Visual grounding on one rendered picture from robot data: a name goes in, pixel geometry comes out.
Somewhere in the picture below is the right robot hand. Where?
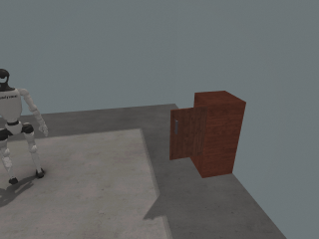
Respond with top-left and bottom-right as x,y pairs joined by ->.
39,124 -> 48,137

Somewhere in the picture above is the robot right forearm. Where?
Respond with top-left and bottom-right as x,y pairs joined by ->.
32,105 -> 45,125

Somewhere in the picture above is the handle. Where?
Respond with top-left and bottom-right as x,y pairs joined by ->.
174,119 -> 178,134

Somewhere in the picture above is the right robot foot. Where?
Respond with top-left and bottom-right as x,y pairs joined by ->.
36,168 -> 44,178

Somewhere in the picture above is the robot right upper arm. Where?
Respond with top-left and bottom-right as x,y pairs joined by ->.
17,89 -> 37,113

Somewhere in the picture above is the cupboard door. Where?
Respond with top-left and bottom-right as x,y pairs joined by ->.
169,106 -> 208,160

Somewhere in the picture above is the right robot thigh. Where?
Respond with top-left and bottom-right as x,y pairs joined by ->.
22,122 -> 36,153

